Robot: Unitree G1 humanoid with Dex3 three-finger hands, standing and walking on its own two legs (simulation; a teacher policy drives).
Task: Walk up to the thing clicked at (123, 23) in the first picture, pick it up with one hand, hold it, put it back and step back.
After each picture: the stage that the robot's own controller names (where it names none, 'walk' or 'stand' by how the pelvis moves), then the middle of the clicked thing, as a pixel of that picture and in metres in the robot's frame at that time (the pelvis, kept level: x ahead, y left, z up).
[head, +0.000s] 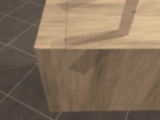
stand; (129, 12) +0.78 -0.25 +0.07
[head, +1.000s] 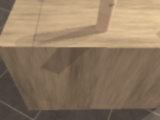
walk; (107, 5) +0.72 -0.09 +0.10
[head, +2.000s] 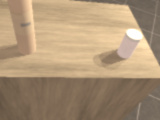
walk; (23, 24) +0.53 +0.22 +0.10
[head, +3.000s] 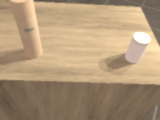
stand; (28, 29) +0.53 +0.21 +0.10
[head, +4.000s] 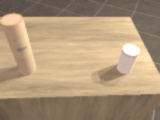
stand; (21, 48) +0.49 +0.23 +0.07
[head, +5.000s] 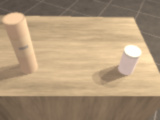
stand; (22, 46) +0.50 +0.23 +0.07
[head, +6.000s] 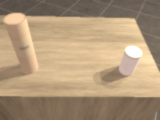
stand; (23, 47) +0.50 +0.23 +0.07
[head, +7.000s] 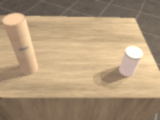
stand; (23, 47) +0.49 +0.23 +0.07
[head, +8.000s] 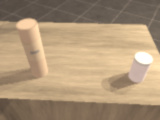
rise first; (34, 51) +0.49 +0.21 +0.07
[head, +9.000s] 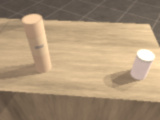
go down; (38, 46) +0.52 +0.20 +0.08
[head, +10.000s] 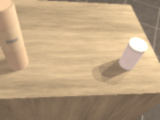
go down; (10, 39) +0.47 +0.20 +0.10
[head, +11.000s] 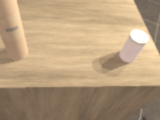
close in; (10, 27) +0.50 +0.20 +0.11
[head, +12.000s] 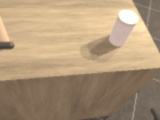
close; out of the picture +0.52 +0.22 +0.14
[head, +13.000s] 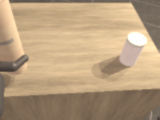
lift; (5, 39) +0.41 +0.19 +0.18
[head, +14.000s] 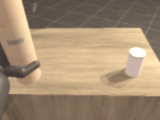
lift; (17, 42) +0.32 +0.17 +0.28
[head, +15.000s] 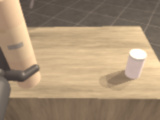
hold; (17, 46) +0.33 +0.17 +0.25
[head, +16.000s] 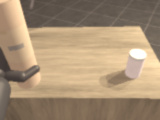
hold; (17, 47) +0.33 +0.17 +0.25
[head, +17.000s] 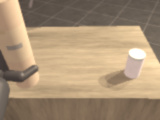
crouch; (16, 47) +0.33 +0.17 +0.25
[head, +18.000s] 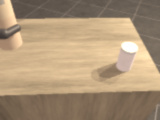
crouch; out of the picture +0.46 +0.21 +0.28
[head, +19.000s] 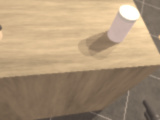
lower; out of the picture +0.52 +0.22 +0.14
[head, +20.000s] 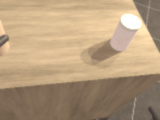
lower; out of the picture +0.50 +0.22 +0.14
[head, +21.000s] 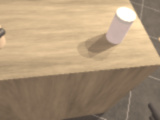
lower; out of the picture +0.52 +0.22 +0.15
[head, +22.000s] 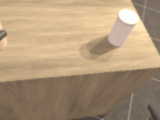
lower; out of the picture +0.52 +0.22 +0.14
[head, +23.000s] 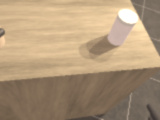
loosen; out of the picture +0.52 +0.22 +0.14
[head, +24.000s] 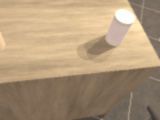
withdraw; out of the picture +0.51 +0.22 +0.14
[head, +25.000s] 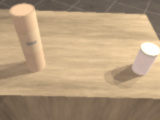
sink last; (30, 42) +0.48 +0.19 +0.11
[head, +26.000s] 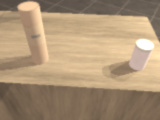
stand; (35, 36) +0.53 +0.21 +0.11
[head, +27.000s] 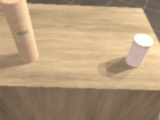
stand; (22, 32) +0.50 +0.22 +0.13
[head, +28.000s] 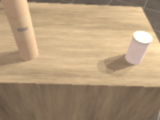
stand; (22, 29) +0.51 +0.22 +0.14
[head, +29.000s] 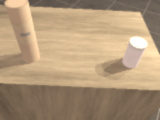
stand; (25, 34) +0.52 +0.22 +0.11
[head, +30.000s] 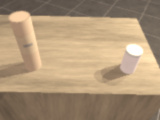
stand; (27, 44) +0.52 +0.22 +0.07
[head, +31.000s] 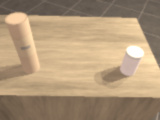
stand; (25, 46) +0.50 +0.22 +0.07
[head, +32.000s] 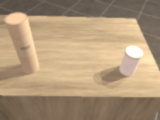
stand; (24, 46) +0.50 +0.22 +0.07
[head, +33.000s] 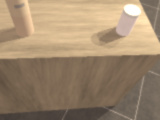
walk; (18, 5) +0.59 +0.23 +0.09
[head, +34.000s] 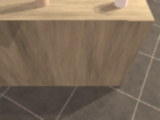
walk; out of the picture +0.85 +0.23 +0.09
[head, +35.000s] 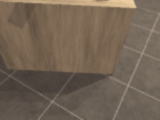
stand; out of the picture +1.15 +0.22 +0.09
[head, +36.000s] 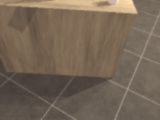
stand; out of the picture +1.12 +0.19 +0.07
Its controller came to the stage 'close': yes
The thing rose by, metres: 0.20
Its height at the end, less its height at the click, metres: +0.00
